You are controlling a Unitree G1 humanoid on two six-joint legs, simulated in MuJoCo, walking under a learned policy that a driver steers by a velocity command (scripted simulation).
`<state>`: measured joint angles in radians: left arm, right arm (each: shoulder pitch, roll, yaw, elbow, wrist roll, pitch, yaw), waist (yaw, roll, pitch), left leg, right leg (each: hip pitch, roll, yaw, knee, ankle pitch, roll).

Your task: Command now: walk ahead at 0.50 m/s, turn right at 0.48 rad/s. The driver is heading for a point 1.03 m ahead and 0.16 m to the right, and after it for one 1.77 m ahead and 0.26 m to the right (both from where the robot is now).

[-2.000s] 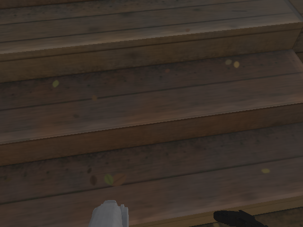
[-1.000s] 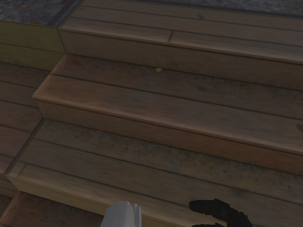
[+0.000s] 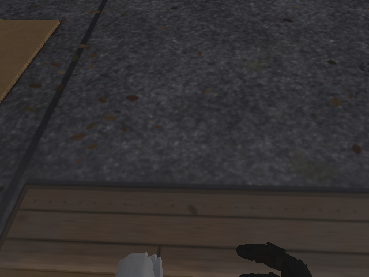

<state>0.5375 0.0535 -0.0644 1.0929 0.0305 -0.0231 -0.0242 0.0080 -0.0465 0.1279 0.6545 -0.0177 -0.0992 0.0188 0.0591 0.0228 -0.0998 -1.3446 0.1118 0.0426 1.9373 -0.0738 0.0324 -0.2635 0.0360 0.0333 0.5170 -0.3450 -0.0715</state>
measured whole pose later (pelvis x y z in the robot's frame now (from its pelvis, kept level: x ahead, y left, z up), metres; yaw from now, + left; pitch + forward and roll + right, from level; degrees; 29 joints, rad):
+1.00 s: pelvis +0.53 -0.17 +0.28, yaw -18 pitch +1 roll +0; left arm 0.38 0.16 0.01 0.94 0.04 -0.09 -0.04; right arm 0.15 -0.22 -0.04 0.78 0.02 -0.04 0.01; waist 0.01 0.05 -0.09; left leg -0.88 0.04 -0.12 1.49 0.04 0.12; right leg -0.23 -0.05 -0.24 0.51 -0.30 -0.04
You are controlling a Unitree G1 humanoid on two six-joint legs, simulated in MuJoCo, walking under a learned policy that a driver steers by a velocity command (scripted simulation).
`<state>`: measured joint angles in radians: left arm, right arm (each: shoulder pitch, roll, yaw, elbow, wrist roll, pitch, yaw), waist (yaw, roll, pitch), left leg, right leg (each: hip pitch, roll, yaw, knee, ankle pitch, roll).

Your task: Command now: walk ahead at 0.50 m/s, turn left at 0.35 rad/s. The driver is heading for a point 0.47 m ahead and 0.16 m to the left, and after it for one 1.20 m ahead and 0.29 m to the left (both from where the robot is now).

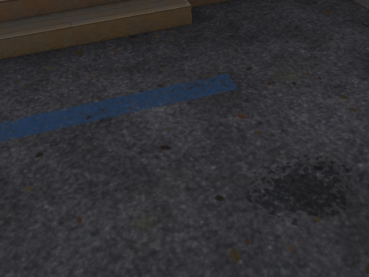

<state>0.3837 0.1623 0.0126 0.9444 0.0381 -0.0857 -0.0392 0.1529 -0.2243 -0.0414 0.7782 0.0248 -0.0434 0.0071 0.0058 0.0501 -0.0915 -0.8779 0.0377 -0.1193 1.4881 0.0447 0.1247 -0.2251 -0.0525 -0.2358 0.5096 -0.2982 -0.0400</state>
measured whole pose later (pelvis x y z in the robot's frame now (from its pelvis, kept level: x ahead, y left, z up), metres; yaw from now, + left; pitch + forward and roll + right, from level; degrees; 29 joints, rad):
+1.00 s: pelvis +0.48 +0.07 -0.01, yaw +28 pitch +3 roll +0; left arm 0.15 0.18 0.04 0.71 0.03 -0.03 0.02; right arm 0.17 -0.24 -0.05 0.67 0.00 0.03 -0.03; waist 0.03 0.02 -0.01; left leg -0.46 0.01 -0.07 0.91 -0.48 -0.06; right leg -0.45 0.03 0.00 0.49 -0.10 -0.04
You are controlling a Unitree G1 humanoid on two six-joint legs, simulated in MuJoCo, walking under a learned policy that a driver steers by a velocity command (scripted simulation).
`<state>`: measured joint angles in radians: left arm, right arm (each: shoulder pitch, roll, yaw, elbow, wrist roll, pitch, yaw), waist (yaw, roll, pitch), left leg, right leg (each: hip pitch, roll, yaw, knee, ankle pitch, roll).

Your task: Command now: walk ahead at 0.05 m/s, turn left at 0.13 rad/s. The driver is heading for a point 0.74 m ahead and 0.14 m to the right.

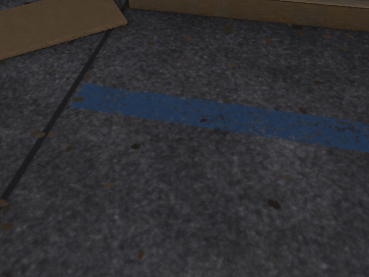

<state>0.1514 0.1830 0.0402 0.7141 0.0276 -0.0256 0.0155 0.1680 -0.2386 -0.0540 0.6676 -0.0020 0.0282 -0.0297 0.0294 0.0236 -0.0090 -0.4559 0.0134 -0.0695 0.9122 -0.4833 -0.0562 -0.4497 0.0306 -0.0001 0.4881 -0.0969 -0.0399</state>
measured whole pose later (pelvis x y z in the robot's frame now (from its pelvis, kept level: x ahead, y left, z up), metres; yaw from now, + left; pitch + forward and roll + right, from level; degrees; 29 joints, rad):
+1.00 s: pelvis +0.05 +0.03 +0.00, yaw +0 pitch -1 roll +0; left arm 0.18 0.18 0.06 0.98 0.00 0.01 0.05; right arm 0.32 -0.16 -0.05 0.90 -0.01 -0.02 -0.05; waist 0.01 0.00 0.02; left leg -0.17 -0.02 -0.02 0.55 -0.37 0.00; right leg -0.31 -0.01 0.03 0.56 -0.23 0.02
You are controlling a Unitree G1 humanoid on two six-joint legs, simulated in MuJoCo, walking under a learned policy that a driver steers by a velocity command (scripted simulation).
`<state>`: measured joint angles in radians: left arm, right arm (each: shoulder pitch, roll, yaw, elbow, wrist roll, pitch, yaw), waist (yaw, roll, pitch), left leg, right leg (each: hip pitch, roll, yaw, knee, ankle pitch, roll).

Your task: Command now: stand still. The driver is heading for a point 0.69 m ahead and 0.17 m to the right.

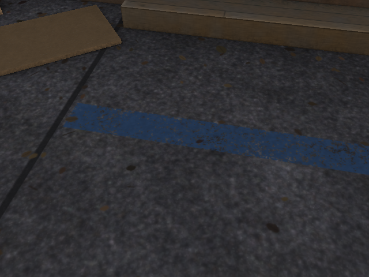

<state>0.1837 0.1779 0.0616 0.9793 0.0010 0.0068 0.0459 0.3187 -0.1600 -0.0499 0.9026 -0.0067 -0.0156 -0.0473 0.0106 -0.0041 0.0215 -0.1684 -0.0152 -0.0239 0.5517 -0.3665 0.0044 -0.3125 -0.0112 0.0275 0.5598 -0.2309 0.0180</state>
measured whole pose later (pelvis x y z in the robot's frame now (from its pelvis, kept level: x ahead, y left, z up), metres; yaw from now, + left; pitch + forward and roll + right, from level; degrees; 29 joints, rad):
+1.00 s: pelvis +0.02 -0.01 +0.00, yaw -1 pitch -1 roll +0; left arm 0.27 0.18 0.03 1.12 -0.02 -0.02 0.03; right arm 0.42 -0.17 -0.03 1.07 0.02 -0.03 -0.04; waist -0.02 0.01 -0.01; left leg -0.13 0.00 -0.01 0.53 -0.40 0.03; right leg -0.34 0.00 -0.01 0.72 -0.39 -0.04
